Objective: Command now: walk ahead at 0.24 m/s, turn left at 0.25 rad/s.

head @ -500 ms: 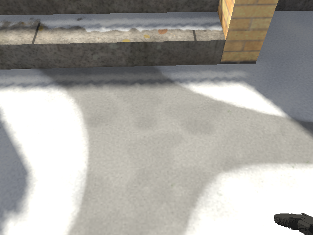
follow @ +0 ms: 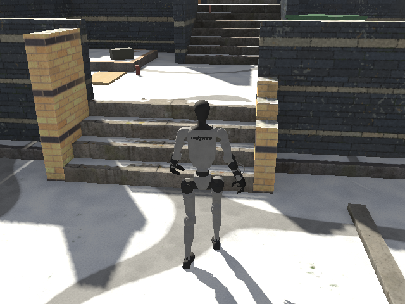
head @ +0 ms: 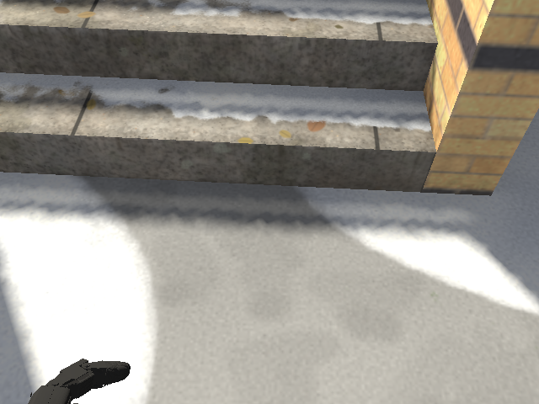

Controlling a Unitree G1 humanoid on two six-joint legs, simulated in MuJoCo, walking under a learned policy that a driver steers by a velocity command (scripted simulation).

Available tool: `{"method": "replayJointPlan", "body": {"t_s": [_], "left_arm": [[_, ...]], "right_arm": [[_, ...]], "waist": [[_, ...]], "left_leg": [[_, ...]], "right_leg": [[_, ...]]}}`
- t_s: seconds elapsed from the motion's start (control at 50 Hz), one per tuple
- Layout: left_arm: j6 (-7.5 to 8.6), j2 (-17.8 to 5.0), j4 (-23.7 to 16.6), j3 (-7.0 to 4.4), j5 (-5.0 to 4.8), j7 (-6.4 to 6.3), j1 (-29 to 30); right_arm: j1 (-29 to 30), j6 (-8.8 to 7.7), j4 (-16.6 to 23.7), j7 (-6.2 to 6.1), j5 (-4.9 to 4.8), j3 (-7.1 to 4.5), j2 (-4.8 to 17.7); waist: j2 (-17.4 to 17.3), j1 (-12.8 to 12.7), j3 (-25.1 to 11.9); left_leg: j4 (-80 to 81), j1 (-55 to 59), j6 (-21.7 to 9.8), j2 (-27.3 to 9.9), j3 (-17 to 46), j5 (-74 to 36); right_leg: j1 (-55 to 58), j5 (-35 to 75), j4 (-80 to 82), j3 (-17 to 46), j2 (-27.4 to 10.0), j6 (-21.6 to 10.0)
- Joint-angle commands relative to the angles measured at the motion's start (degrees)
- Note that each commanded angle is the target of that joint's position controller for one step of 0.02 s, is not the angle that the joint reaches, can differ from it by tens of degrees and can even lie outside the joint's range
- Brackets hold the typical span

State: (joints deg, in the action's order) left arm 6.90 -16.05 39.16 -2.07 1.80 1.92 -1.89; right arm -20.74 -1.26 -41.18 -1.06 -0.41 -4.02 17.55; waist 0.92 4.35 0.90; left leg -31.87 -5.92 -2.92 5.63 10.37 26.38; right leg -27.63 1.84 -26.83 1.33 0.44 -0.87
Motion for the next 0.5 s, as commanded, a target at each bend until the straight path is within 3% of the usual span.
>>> {"method": "replayJointPlan", "body": {"t_s": [0.02,0.04,0.06,0.08,0.1,0.14,0.18,0.2,0.26,0.28,0.3,0.32,0.34,0.38,0.46,0.5], "left_arm": [[0.00,-12.15,-0.57,-3.69,1.30,-0.51,-14.19],[-0.99,-9.25,0.14,-3.10,-1.30,-0.15,-16.05],[-1.69,-7.81,-0.47,-2.63,-1.95,-0.26,-13.24],[-2.25,-6.06,-0.89,-1.79,-1.38,-0.43,-9.59],[-2.61,-4.11,-1.07,-0.87,-1.04,-0.45,-5.93],[-3.25,-4.16,-0.59,-0.73,-0.38,-0.41,-1.78],[-3.59,-5.36,0.03,-1.22,-0.26,-0.60,-1.26],[-3.75,-5.79,0.58,-1.37,-0.53,-0.74,-1.98],[-4.52,-5.39,1.36,-0.90,-1.58,-0.86,-1.36],[-4.58,-3.92,1.98,-0.27,-1.52,-0.69,-2.42],[-4.52,-2.65,2.65,0.34,-0.89,-0.45,-3.69],[-4.55,-3.40,2.83,0.16,-0.32,-0.21,-6.11],[-4.80,-3.43,3.08,0.17,-0.30,-0.42,-5.36],[-5.08,-3.67,3.62,0.08,-0.72,-0.98,-4.75],[-4.90,-3.38,5.17,0.12,-0.86,-1.34,-6.40],[-5.08,-3.28,6.06,0.06,-1.32,-1.39,-6.90]], "right_arm": [[-8.48,-1.10,3.13,-0.14,0.10,0.52,1.69],[-10.30,-0.91,2.11,0.13,-0.21,-0.14,6.02],[-4.45,-0.10,2.61,0.00,-0.93,-0.97,8.37],[0.11,0.82,3.46,-0.38,-0.69,-0.91,8.07],[2.78,1.76,4.23,-0.62,-0.09,-0.85,7.19],[1.51,3.06,3.93,-0.83,0.09,-0.10,3.70],[0.70,2.91,3.01,-0.99,0.55,0.72,1.33],[0.70,2.78,2.64,-0.95,0.59,0.78,1.34],[0.85,3.16,1.52,-0.49,0.94,0.59,1.72],[2.86,3.33,2.26,-0.42,1.71,0.56,2.28],[4.98,3.39,3.71,-0.55,2.37,0.42,3.94],[7.63,3.57,4.56,-0.83,2.06,-0.30,7.64],[8.08,3.39,3.66,-0.61,1.89,-0.28,6.23],[9.01,2.37,3.57,-0.36,2.26,0.58,3.18],[7.43,0.86,3.02,-0.43,1.40,0.68,2.92],[5.92,1.10,2.53,-0.58,1.01,0.39,3.67]], "waist": [[13.24,-5.46,-22.64],[11.32,-5.96,-25.03],[6.55,-7.14,-17.79],[3.29,-6.65,-13.01],[2.36,-5.29,-8.73],[6.13,-2.11,-5.64],[7.96,-2.10,-7.09],[7.79,-2.34,-8.81],[6.03,-1.34,-9.33],[5.06,-1.71,-7.78],[2.66,-2.59,-6.07],[-3.03,-5.75,-3.00],[-6.01,-5.34,-1.45],[-6.14,-4.94,0.68],[-4.27,-4.72,-2.01],[-4.24,-4.34,-2.90]], "left_leg": [[-33.49,-22.50,4.18,0.86,-0.34,6.69],[-39.84,-26.65,5.32,-0.76,2.02,14.64],[-43.01,-29.99,6.33,-2.59,1.45,11.14],[-41.31,-30.14,6.79,-4.40,-0.55,8.04],[-36.81,-28.46,7.00,-6.36,-1.38,6.00],[-24.07,-18.96,7.22,-8.04,-4.70,3.85],[-14.49,-11.97,7.34,-7.37,-7.22,0.56],[-10.87,-9.61,7.14,-7.26,-7.52,-3.71],[1.75,-0.74,5.27,-6.39,-9.07,-17.39],[4.68,1.26,4.13,-7.15,-7.80,-19.23],[6.46,2.18,2.47,-10.79,-3.49,-20.51],[6.51,-2.63,0.18,-12.72,-1.43,-13.75],[7.77,-9.77,-0.57,-11.13,-2.31,-2.02],[8.53,-12.60,1.10,-9.73,-3.25,-3.42],[4.94,-8.60,2.16,-9.29,-4.09,-17.12],[5.07,-8.32,0.97,-8.51,-4.37,-7.95]], "right_leg": [[44.34,41.41,-3.26,24.65,-23.85,-18.04],[44.51,28.09,-0.66,31.94,-25.13,-18.98],[38.70,17.80,1.45,27.41,-22.44,-16.48],[31.91,12.38,3.30,22.85,-19.67,-14.32],[24.43,9.90,5.19,19.07,-17.51,-13.29],[13.29,8.09,8.32,12.20,-12.67,-10.97],[10.97,13.44,8.28,8.13,-11.03,-11.44],[11.95,13.76,7.95,7.97,-11.49,-11.83],[9.44,-3.93,7.54,6.90,-10.69,-9.80],[7.05,-14.17,7.99,6.73,-9.13,-7.03],[4.45,-23.65,7.28,6.04,-7.30,-3.73],[4.12,-28.17,6.27,2.93,-3.42,-1.21],[8.85,-25.19,4.51,0.36,-1.92,0.20],[10.97,-20.43,2.14,0.28,-2.11,0.05],[12.66,-10.52,-0.14,0.05,-2.37,-0.60],[12.30,-19.35,-2.11,-1.90,-0.58,-0.88]]}}
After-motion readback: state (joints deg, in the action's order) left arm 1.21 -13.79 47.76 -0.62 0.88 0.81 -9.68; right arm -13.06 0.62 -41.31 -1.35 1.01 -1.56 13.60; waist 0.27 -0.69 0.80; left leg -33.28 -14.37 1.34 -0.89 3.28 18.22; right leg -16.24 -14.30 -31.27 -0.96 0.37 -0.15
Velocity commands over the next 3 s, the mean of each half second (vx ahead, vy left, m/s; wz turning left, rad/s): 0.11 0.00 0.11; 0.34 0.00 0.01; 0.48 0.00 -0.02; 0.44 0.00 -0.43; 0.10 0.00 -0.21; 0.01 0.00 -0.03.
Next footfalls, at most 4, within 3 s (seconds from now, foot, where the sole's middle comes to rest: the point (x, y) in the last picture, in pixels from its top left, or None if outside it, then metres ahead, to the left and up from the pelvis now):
0.30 left None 0.13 0.13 -0.76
1.08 left None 0.48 0.15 -0.76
1.58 right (276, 311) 0.71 -0.05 -0.76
2.02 left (229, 229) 0.99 0.07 -0.76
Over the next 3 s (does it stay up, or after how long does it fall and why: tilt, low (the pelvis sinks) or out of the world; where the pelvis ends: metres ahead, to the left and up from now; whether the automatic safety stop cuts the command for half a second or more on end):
stays up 0.87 -0.04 0.02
